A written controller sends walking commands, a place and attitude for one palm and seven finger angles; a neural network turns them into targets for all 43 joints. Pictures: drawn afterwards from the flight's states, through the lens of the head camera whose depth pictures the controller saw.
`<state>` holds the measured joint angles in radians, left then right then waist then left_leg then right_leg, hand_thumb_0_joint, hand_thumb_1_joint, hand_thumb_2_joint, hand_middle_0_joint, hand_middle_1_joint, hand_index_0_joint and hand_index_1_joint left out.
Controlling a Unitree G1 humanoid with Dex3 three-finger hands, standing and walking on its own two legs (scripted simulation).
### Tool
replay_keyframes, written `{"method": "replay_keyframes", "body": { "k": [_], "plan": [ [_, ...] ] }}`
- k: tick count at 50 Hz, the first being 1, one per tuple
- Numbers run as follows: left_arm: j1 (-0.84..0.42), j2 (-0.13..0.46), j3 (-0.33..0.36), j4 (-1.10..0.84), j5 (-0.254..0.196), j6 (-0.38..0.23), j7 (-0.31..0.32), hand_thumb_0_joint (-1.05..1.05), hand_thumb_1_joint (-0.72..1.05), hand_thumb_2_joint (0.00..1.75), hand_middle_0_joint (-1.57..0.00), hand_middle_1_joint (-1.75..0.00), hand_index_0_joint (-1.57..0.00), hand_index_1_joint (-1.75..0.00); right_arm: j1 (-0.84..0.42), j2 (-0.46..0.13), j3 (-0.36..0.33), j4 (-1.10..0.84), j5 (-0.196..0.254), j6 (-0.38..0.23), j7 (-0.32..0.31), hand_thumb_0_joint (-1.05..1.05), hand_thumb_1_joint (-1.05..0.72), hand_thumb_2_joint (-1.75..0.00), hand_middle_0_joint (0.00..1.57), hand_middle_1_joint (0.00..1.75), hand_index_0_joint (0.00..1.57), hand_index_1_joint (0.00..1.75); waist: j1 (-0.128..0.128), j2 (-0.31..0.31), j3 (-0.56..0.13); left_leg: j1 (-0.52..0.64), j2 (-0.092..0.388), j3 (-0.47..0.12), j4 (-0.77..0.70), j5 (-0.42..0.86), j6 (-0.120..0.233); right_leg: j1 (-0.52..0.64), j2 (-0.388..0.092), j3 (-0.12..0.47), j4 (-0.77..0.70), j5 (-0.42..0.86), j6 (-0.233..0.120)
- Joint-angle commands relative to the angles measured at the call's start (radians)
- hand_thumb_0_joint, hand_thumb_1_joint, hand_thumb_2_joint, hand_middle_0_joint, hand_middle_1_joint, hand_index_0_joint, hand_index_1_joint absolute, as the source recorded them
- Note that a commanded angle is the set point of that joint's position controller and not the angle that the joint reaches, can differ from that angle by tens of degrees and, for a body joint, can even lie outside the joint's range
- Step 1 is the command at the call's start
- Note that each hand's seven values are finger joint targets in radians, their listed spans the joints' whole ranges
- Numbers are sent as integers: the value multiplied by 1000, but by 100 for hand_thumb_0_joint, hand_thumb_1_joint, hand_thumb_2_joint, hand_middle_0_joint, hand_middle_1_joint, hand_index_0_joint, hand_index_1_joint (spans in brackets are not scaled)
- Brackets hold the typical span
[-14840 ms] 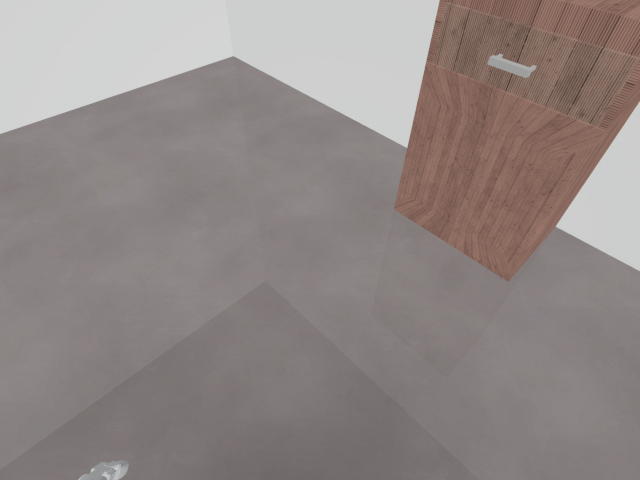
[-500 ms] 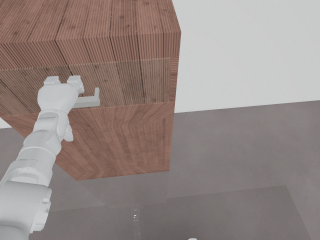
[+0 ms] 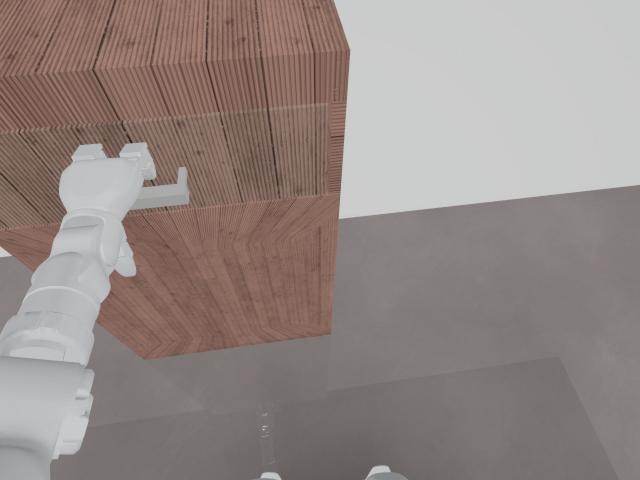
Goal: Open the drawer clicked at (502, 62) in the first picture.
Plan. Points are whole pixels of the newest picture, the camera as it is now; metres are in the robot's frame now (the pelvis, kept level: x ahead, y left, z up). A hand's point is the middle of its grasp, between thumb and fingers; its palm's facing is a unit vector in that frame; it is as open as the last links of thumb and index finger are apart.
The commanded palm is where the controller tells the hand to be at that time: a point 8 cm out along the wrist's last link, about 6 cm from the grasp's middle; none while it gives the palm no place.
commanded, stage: lift the fingers back up to retry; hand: left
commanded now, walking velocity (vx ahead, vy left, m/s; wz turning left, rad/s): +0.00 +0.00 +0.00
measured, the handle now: (145, 187) +0.50 +0.26 +0.05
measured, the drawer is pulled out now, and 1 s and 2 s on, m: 0.00 0.00 0.00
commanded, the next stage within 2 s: re-aim the fingers above the handle in 0.76 s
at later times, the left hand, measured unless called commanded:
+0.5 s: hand (118, 200) +0.45 +0.27 +0.07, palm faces -0.01 -0.01 -1.00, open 13.6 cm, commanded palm +0.43 +0.27 +0.15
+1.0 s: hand (112, 193) +0.44 +0.26 +0.10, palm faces -0.03 -0.02 -1.00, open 13.8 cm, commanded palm +0.43 +0.27 +0.16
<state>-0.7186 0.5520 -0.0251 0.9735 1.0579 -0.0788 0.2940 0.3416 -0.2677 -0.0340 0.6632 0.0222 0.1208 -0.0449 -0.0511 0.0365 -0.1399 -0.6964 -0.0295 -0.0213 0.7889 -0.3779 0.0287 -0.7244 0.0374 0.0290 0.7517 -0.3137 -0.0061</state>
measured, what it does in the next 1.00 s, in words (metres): stands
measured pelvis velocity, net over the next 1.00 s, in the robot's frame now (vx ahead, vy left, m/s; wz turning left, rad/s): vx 0.04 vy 0.00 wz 0.03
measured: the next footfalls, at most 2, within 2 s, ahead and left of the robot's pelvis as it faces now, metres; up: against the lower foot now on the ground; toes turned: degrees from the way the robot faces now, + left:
none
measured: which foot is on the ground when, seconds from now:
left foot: down 0.00-1.00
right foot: down 0.00-1.00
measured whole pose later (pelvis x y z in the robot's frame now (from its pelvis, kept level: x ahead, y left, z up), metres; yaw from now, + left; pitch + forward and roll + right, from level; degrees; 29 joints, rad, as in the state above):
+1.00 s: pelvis +0.04 +0.00 +0.02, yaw +2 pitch +10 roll +0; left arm -0.56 0.51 -0.06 0.66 1.00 -0.06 0.11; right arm 0.23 -0.27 -0.05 0.65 0.02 0.13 -0.05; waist 0.02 0.05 -0.09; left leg -0.43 -0.04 -0.05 0.60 -0.35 0.02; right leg -0.46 0.02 0.01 0.59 -0.31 -0.02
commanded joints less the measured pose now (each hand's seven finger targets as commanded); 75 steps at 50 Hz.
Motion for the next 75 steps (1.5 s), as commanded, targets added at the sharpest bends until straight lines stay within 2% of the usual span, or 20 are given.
{"method": "replay_keyframes", "body": {
  "k": [1, 10, 17, 18, 21, 28, 30, 32, 38, 41, 44, 45, 47, 49, 51, 54, 62, 68, 72, 75],
  "plan": [
    [-280, 256, 86, -92, -7, 11, -6, 0, -50, 30, -30, -120, -30, -120, 63, -151, -52, -84, 2, -24, -16, 0, -90, -90, 20, 30, 20, 30, 0, -42, -270, 91, -7, 33, -117, 151, 27, 237, -2, -24, -113, 103, -31],
    [-425, 217, 57, -245, -10, -1, 21, 0, -50, 30, -30, -120, -30, -120, 49, -139, -62, -78, -2, -36, -18, 0, -90, -90, 20, 30, 20, 30, -20, 41, -327, 256, 3, 8, -151, 246, 22, 245, 5, -38, -138, 137, -35],
    [-441, 252, 94, -383, -19, -14, 25, 0, -50, 30, -30, -120, -30, -120, 25, -133, -65, -72, -6, -45, -20, 0, -90, -90, 20, 30, 20, 30, 4, 81, -387, 360, 3, 0, -170, 385, 13, 321, 6, -44, -147, 235, -41],
    [-430, 279, 118, -399, -18, -14, 25, 0, -50, 30, -30, -120, -30, -120, 17, -137, -65, -75, -7, -44, -22, 0, -90, -90, 20, 30, 20, 30, 9, 78, -401, 377, 5, -3, -166, 433, 11, 337, 7, -44, -146, 263, -42],
    [-409, 237, 91, -400, -26, 6, 18, 0, -50, 30, -30, -120, -30, -120, 4, -131, -64, -69, -3, -43, -19, 0, -90, -90, 20, 30, 20, 30, 3, 62, -343, 386, 6, -1, -177, 467, 8, 336, 7, -53, -156, 287, -39],
    [-388, 303, 138, -532, -48, 29, -26, 0, -50, 30, -30, -120, -30, -120, -37, -131, -60, -82, -3, -42, -23, 0, -90, -90, 20, 30, 20, 30, 30, 78, -411, 457, 1, 1, -190, 613, 4, 450, 1, -44, -169, 406, -38],
    [-329, 280, 132, -506, -55, 44, -44, 0, -50, 30, -30, -120, -30, -120, -46, -126, -59, -80, 1, -38, -22, 0, -90, -90, 20, 30, 20, 30, 33, 39, -371, 438, 2, 5, -199, 623, 5, 465, -1, -49, -172, 432, -35],
    [-253, 231, 104, -444, -66, 66, -73, 0, -50, 30, -30, -120, -30, -120, -62, -130, -55, -83, 6, -34, -18, 0, -90, -90, 20, 30, 20, 30, 36, -13, -287, 401, 0, 16, -216, 565, 10, 459, -3, -52, -189, 418, -34],
    [-205, 244, 104, -477, -62, 59, -137, 0, -50, 30, -30, -120, -30, -120, -86, -133, -53, -107, 3, -16, -21, 0, -90, -90, 20, 30, 20, 30, 52, -19, -308, 398, -7, 27, -221, 575, 13, 513, -12, -40, -192, 467, -34],
    [-220, 180, 49, -503, -71, 47, -159, 0, -50, 30, -30, -120, -30, -120, -90, -131, -54, -112, 5, -14, -18, 0, -90, -90, 20, 30, 20, 30, 37, -24, -276, 415, -5, 27, -216, 559, 15, 472, -12, -44, -197, 451, -31],
    [-228, 239, 97, -543, -65, 27, -155, 0, -50, 30, -30, -120, -30, -120, -92, -128, -54, -117, 2, -10, -20, 0, -90, -90, 20, 30, 20, 30, 53, 11, -313, 421, -9, 19, -211, 577, 10, 483, -12, -41, -186, 446, -36],
    [-251, 158, 26, -552, -71, 25, -154, 0, -50, 30, -30, -120, -30, -120, -97, -122, -53, -119, 4, -12, -17, 0, -90, -90, 20, 30, 20, 30, 35, 18, -291, 429, -9, 15, -209, 563, 9, 447, -11, -47, -189, 420, -35],
    [-262, 218, 83, -503, -64, 26, -139, 0, -50, 30, -30, -120, -30, -120, -89, -129, -55, -105, 3, -12, -22, 0, -90, -90, 20, 30, 20, 30, 37, -17, -264, 404, -10, 20, -213, 497, 11, 439, -9, -44, -193, 385, -36],
    [-308, 262, 110, -515, -53, 19, -122, 0, -50, 30, -30, -120, -30, -120, -86, -128, -53, -100, 0, -14, -25, 0, -90, -90, 20, 30, 20, 30, 47, 19, -307, 400, -16, 19, -214, 498, 9, 459, -12, -40, -185, 389, -40],
    [-341, 219, 70, -490, -43, 22, -106, 0, -50, 30, -30, -120, -30, -120, -88, -120, -52, -95, -1, -16, -27, 0, -90, -90, 20, 30, 20, 30, 33, 33, -299, 401, -16, 18, -212, 489, 6, 435, -11, -44, -181, 374, -41],
    [-324, 261, 112, -465, -46, 28, -93, 0, -50, 30, -30, -120, -30, -120, -76, -125, -55, -89, -2, -17, -26, 0, -90, -90, 20, 30, 20, 30, 44, 14, -333, 401, -13, 21, -210, 505, 7, 465, -11, -42, -178, 395, -40],
    [-291, 214, 73, -429, -51, 45, -107, 0, -50, 30, -30, -120, -30, -120, -72, -127, -52, -98, 3, -16, -23, 0, -90, -90, 20, 30, 20, 30, 42, -19, -308, 366, -15, 29, -228, 460, 15, 489, -13, -38, -191, 392, -36],
    [-265, 287, 135, -407, -53, 23, -112, 0, -50, 30, -30, -120, -30, -120, -68, -135, -51, -95, 5, -17, -30, 0, -90, -90, 20, 30, 20, 30, 51, -45, -287, 325, -17, 33, -243, 417, 20, 517, -15, -29, -201, 378, -33],
    [-300, 253, 104, -438, -46, 10, -98, 0, -50, 30, -30, -120, -30, -120, -64, -128, -57, -96, 6, -26, -28, 0, -90, -90, 20, 30, 20, 30, 46, 15, -297, 357, -14, 35, -241, 423, 18, 481, -13, -31, -198, 357, -37],
    [-286, 279, 128, -417, -52, 14, -92, 0, -50, 30, -30, -120, -30, -120, -60, -132, -57, -93, 7, -28, -29, 0, -90, -90, 20, 30, 20, 30, 43, -7, -289, 335, -17, 38, -240, 406, 18, 494, -14, -29, -200, 363, -33]
  ]
}}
